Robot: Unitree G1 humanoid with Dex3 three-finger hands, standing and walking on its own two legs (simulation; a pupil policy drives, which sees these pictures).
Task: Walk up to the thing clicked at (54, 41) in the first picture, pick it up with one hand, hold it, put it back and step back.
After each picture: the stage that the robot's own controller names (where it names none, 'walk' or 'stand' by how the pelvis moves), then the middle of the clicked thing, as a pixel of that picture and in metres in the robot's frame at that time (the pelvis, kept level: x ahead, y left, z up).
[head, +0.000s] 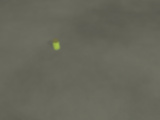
stand; (56, 44) +1.38 +0.31 -0.72
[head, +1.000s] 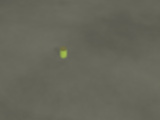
walk; (63, 52) +1.27 +0.15 -0.71
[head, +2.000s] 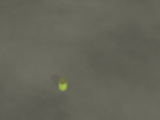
walk; (62, 83) +0.80 +0.14 -0.72
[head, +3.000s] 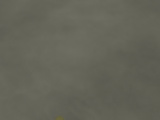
walk; out of the picture +0.48 +0.22 -0.69
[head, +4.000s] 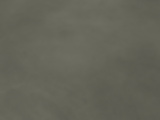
stand; out of the picture +0.38 +0.19 -0.71
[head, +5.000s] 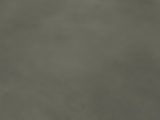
stand; out of the picture +0.35 +0.19 -0.72
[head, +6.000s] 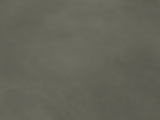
stand; out of the picture +0.37 +0.20 -0.73
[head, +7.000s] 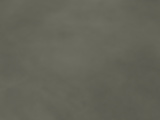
stand; out of the picture +0.36 +0.20 -0.73
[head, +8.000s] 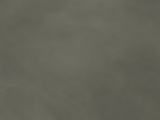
stand; out of the picture +0.36 +0.20 -0.73
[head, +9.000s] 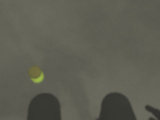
go down; (36, 74) +0.44 +0.21 -0.41
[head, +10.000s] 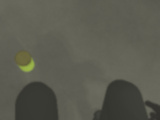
go down; (25, 61) +0.44 +0.24 -0.31
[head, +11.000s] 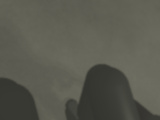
close in; out of the picture +0.42 +0.28 -0.22
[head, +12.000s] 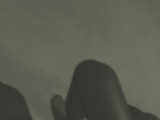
close; out of the picture +0.42 +0.29 -0.22
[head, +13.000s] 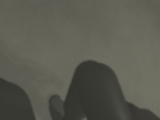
lift; out of the picture +0.40 +0.27 -0.23
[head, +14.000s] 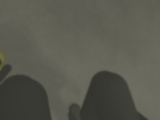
lift; out of the picture +0.37 +0.25 -0.16
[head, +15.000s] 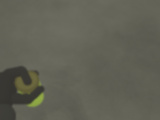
lift; (30, 89) +0.33 +0.18 +0.01
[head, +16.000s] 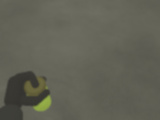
hold; (38, 94) +0.33 +0.16 -0.01
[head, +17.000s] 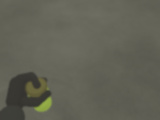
hold; (39, 95) +0.33 +0.16 -0.01
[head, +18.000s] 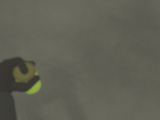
crouch; (28, 78) +0.38 +0.19 -0.06
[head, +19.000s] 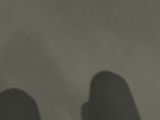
lower; out of the picture +0.49 +0.29 -0.10
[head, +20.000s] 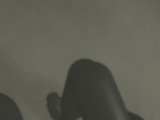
lower; out of the picture +0.44 +0.31 -0.23
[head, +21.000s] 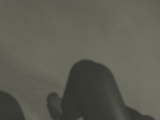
lower; out of the picture +0.44 +0.30 -0.23
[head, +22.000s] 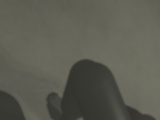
lower; out of the picture +0.44 +0.30 -0.23
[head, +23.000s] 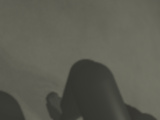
lower; out of the picture +0.44 +0.30 -0.23
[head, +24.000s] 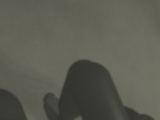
open; out of the picture +0.44 +0.27 -0.24
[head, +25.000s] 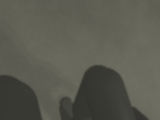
stand; out of the picture +0.44 +0.26 -0.25
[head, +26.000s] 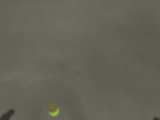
stand; (53, 109) +0.41 +0.17 -0.59
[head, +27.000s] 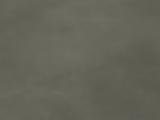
stand; out of the picture +0.40 +0.17 -0.67
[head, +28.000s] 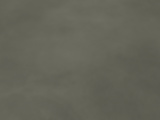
stand; out of the picture +0.40 +0.17 -0.67
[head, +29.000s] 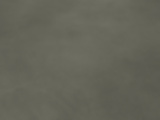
stand; out of the picture +0.42 +0.16 -0.72
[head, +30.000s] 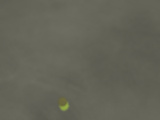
walk; (63, 103) +0.49 +0.17 -0.69
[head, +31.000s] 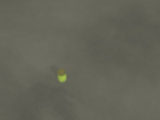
walk; (61, 75) +0.74 +0.15 -0.69
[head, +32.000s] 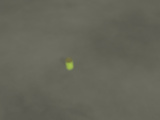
stand; (69, 63) +1.05 +0.20 -0.70
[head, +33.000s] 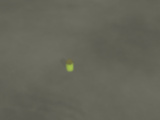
stand; (69, 65) +1.04 +0.14 -0.72
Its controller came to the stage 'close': yes
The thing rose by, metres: 0.71
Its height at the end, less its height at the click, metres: +0.00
